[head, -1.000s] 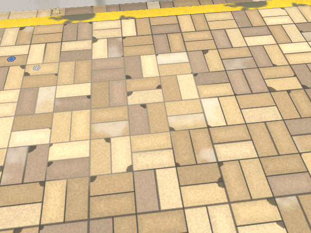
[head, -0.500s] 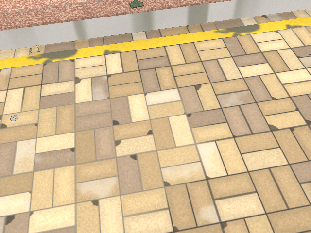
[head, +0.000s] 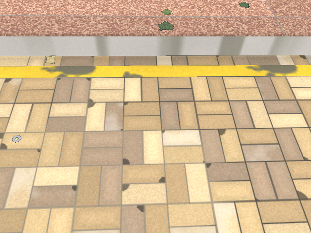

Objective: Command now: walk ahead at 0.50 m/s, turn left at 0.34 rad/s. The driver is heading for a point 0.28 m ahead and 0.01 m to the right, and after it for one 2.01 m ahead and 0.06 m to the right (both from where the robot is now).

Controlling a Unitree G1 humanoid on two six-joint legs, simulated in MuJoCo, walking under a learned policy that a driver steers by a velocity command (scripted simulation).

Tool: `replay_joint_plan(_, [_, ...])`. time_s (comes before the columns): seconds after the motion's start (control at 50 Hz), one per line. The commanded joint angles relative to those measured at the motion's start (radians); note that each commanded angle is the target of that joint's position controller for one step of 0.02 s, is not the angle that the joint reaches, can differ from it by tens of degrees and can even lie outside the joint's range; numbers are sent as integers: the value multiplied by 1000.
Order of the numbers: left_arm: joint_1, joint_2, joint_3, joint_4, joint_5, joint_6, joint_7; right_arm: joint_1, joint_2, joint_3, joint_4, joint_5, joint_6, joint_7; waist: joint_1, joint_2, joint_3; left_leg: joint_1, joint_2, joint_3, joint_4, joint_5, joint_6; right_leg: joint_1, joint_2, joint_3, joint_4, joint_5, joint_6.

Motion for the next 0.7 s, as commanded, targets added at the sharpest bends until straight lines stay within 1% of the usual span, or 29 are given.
replay_joint_plan(0.02, [-143,56,4,-105,-5,-22,-5,101,-138,-28,-27,-9,-8,-12,-34,111,0,67,256,-166,-14,458,88,-10,52,-61,-89,29,-16])
replay_joint_plan(0.04, [-154,59,3,-113,-7,-27,-6,104,-140,-27,-27,-13,-10,-15,-35,115,1,86,270,-173,0,488,86,9,59,-63,-117,18,-29])
replay_joint_plan(0.06, [-146,68,4,-117,-8,-32,-6,95,-147,-27,-30,-16,-11,-18,-24,121,1,97,284,-181,15,516,79,43,65,-58,-148,-1,-45])
replay_joint_plan(0.08, [-103,77,7,-106,-7,-38,-3,71,-151,-27,-32,-17,-12,-22,3,124,3,90,284,-172,51,598,58,112,78,-55,-190,-24,-64])
replay_joint_plan(0.1, [-32,94,14,-83,-5,-46,3,52,-157,-27,-34,-16,-14,-25,33,128,-19,84,272,-160,118,738,34,213,108,-61,-223,-48,-84])
replay_joint_plan(0.12, [79,110,23,-46,-3,-57,13,38,-163,-26,-32,-10,-17,-24,82,118,-67,88,239,-138,238,848,9,341,134,-74,-289,-3,-105])
replay_joint_plan(0.14, [197,136,31,-18,6,-75,25,24,-155,-22,-37,3,-24,-19,139,96,-142,9,197,-108,395,765,-19,540,68,-30,-322,143,-134])
replay_joint_plan(0.16, [347,207,41,-6,24,-83,40,34,-97,-4,-77,15,-31,-19,176,-25,-289,-161,138,-52,654,342,-45,798,-183,189,-245,486,-184])
replay_joint_plan(0.18, [356,270,69,18,3,-60,29,233,-56,-3,-45,51,-16,-28,103,-250,-423,-374,-16,35,950,-395,-79,980,-404,498,-226,823,-374])
replay_joint_plan(0.2, [313,179,55,-1,-33,-46,18,186,-140,-14,-17,1,0,-38,95,-40,-348,-412,42,-9,997,-329,-72,856,-336,477,-269,738,-352])
replay_joint_plan(0.22, [232,103,33,-5,-37,-50,17,86,-118,-12,-28,-7,4,-33,85,0,-204,-434,64,-16,971,-268,-83,732,-279,334,-305,716,-320])
replay_joint_plan(0.24, [182,59,19,-6,-31,-50,17,38,-101,-6,-39,-12,8,-28,70,13,-143,-435,96,-6,917,-233,-91,653,-227,248,-345,692,-282])
replay_joint_plan(0.26, [173,47,12,3,-33,-53,22,2,-96,-5,-45,-20,20,-19,64,-21,-102,-421,117,1,868,-208,-100,592,-186,182,-380,683,-260])
replay_joint_plan(0.28, [172,51,10,19,-35,-54,24,16,-84,-3,-39,-27,35,-11,44,-51,-95,-361,118,16,831,-183,-110,525,-154,131,-403,677,-243])
replay_joint_plan(0.32, [175,65,9,36,-30,-63,24,38,-62,2,-23,-23,53,-5,20,-62,-126,-281,103,36,780,-142,-124,474,-131,73,-415,728,-249])
replay_joint_plan(0.36, [164,74,6,48,-24,-65,25,22,-48,9,-15,-22,63,-6,6,-64,-134,-252,112,56,685,-120,-133,442,-118,30,-423,707,-255])
replay_joint_plan(0.38, [162,74,4,56,-23,-62,25,-1,-41,15,-14,-24,67,-9,7,-71,-129,-239,122,69,616,-108,-135,430,-108,14,-424,673,-249])
replay_joint_plan(0.42, [182,82,4,73,-22,-52,25,-55,-33,25,-12,-23,74,-14,28,-95,-125,-198,135,99,500,-77,-135,413,-94,6,-432,551,-238])
replay_joint_plan(0.48, [217,95,8,96,-21,-27,28,-110,-43,33,-3,-18,83,-24,58,-98,-109,-153,144,120,388,-69,-130,393,-98,50,-449,234,-237])
replay_joint_plan(0.5, [215,96,8,100,-22,-18,31,-122,-43,36,1,-18,82,-27,59,-88,-91,-135,144,127,333,-65,-124,377,-98,68,-450,111,-234])
replay_joint_plan(0.52, [203,94,7,102,-27,-8,34,-121,-35,41,10,-20,78,-30,45,-68,-69,-93,143,136,240,-20,-115,346,-88,77,-441,-11,-219])
replay_joint_plan(0.54, [213,86,5,108,-26,-2,37,-132,-41,45,14,-25,71,-34,44,-34,-43,-44,159,112,140,48,-105,307,-76,87,-435,-107,-188])
replay_joint_plan(0.56, [230,70,1,111,-24,-1,38,-125,-69,43,21,-31,61,-39,49,5,-37,5,224,33,98,109,-93,274,-60,97,-422,-172,-151])
replay_joint_plan(0.58, [271,56,2,111,-23,-1,35,-120,-119,39,21,-37,49,-44,88,80,-29,10,322,-68,76,219,-72,265,1,54,-375,-225,-123])
replay_joint_plan(0.6, [337,15,-4,147,-38,10,35,-166,-117,37,44,-9,48,-40,131,180,-5,-161,330,-81,56,128,-35,392,62,-4,-408,-234,-108])
replay_joint_plan(0.62, [318,41,0,169,-34,17,39,-189,-67,48,42,-5,43,-32,113,143,24,-230,296,-66,32,46,-50,469,53,4,-403,-183,-98])
replay_joint_plan(0.64, [297,56,7,173,-33,20,41,-185,-55,52,52,-4,38,-30,100,126,32,-239,265,-37,28,27,-67,490,41,15,-398,-143,-101])
replay_joint_plan(0.68, [283,61,11,185,-31,21,39,-164,-54,53,79,-3,36,-37,93,114,24,-201,237,-10,31,48,-76,489,21,29,-400,-116,-107])
replay_joint_plan(0.7, [283,50,8,194,-30,19,40,-155,-54,52,91,-2,36,-38,91,101,17,-173,235,-5,37,67,-74,477,16,32,-406,-113,-107])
